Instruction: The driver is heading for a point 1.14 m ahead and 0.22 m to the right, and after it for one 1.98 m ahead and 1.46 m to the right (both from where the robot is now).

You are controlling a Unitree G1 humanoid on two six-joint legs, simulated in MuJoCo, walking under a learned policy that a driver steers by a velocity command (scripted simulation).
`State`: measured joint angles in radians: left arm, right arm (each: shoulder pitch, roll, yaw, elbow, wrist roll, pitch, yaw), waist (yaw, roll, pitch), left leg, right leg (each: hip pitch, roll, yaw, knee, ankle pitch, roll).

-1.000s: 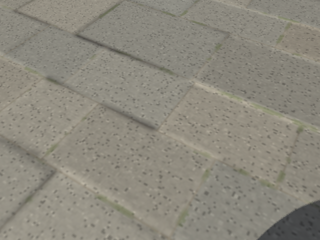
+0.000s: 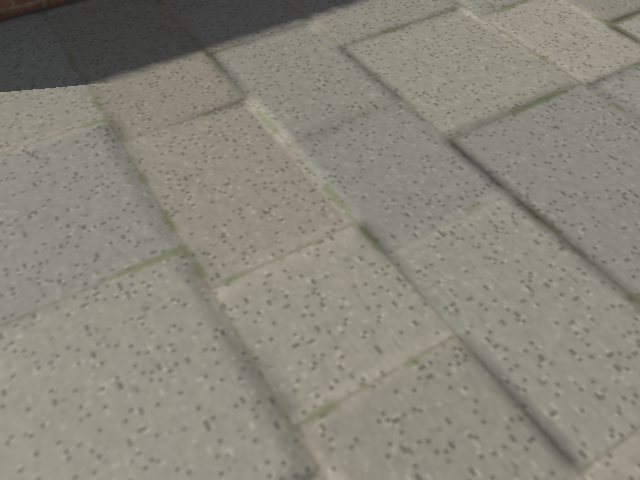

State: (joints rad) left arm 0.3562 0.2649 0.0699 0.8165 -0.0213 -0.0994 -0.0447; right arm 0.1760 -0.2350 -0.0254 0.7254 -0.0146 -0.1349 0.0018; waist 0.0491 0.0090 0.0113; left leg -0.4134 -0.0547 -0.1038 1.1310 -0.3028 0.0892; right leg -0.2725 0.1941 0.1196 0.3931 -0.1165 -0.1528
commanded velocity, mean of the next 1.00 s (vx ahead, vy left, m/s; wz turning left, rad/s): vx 0.64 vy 0.00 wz -0.39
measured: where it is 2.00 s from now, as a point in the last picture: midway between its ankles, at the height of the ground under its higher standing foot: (399, 193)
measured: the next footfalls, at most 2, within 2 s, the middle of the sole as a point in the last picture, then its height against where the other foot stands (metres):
left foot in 0.30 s outside the picture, level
right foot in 0.72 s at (469, 434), level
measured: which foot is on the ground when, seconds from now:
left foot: up 0.00-0.28, down 0.30-0.72, up 0.74-1.00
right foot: down 0.00-0.30, up 0.32-0.70, down 0.72-1.00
